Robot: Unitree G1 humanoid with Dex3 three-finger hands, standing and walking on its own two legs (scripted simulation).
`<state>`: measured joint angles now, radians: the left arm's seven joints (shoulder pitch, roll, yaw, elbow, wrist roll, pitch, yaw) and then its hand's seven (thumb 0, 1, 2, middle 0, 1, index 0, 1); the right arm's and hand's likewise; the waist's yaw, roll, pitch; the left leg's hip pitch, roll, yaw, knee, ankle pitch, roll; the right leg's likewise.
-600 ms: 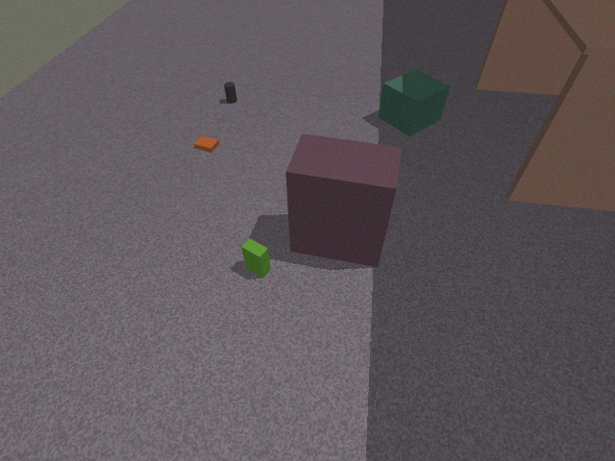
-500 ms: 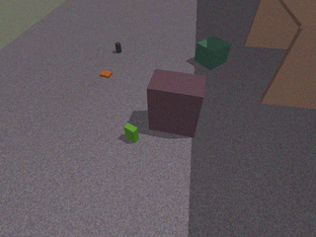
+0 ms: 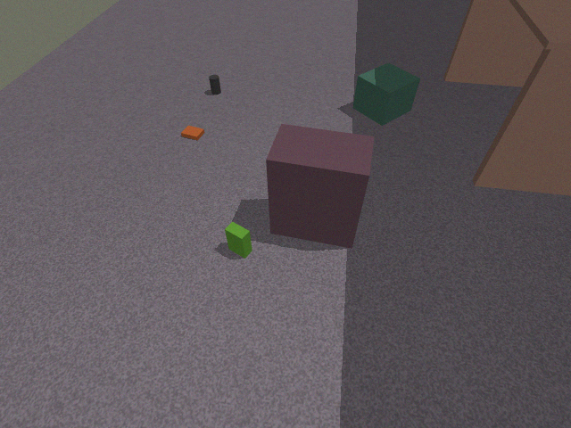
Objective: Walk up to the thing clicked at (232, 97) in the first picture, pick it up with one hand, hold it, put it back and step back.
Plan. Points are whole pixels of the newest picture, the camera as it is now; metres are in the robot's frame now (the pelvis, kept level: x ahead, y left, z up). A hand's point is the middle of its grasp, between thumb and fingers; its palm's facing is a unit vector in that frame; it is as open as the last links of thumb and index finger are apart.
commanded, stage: stand
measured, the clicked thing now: (215, 84) +2.27 +0.54 -0.73
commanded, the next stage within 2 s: walk up in 0.52 s
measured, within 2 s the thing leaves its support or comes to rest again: neither
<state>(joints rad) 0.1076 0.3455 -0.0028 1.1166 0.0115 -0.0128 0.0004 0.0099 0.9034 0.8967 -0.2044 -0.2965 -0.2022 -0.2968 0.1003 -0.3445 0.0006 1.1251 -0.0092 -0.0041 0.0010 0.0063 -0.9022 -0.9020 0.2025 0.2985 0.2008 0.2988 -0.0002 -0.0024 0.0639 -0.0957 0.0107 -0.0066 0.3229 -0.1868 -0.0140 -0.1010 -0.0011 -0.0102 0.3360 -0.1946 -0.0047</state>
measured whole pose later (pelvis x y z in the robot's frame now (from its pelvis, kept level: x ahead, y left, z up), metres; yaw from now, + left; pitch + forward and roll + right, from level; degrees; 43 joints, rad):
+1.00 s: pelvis -0.02 +0.01 -0.04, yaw +19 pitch -2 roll +2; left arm 0.12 0.43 0.08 0.76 0.04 0.07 -0.04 0.01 0.90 0.90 -0.21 -0.30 -0.20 -0.30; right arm 0.29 -0.42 -0.09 0.77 -0.04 0.00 0.01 0.01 -0.90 -0.90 0.20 0.30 0.20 0.30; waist -0.01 -0.11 0.15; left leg -0.36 -0.02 0.02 0.73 -0.34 0.00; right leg -0.36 -0.15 -0.11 0.96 -0.54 0.00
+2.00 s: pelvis -0.02 -0.04 -0.03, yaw +48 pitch -3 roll +0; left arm 0.28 0.38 0.04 0.89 0.04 -0.01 -0.01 0.01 0.90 0.90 -0.21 -0.30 -0.20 -0.30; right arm 0.21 -0.39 -0.03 0.86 0.00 0.01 0.00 0.01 -0.90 -0.90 0.20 0.30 0.20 0.30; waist 0.04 0.00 0.08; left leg -0.37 -0.05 -0.07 0.82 -0.45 0.02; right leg -0.29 -0.08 -0.06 0.70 -0.36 0.01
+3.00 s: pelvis +0.00 -0.04 +0.00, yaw +50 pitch -3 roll +0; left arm 0.09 0.36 0.00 1.15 0.01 -0.02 0.00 0.01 0.90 0.90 -0.20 -0.30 -0.20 -0.30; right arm 0.06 -0.35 -0.01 1.15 -0.01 -0.01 0.01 0.01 -0.90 -0.90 0.20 0.30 0.20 0.30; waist 0.01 0.00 0.07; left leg -0.13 0.00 -0.07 0.33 -0.15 -0.02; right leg -0.11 -0.02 -0.02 0.33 -0.18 0.01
